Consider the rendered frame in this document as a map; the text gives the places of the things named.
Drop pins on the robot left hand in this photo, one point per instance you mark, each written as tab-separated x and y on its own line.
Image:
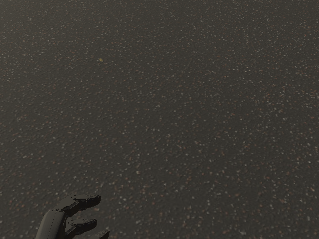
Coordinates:
55	224

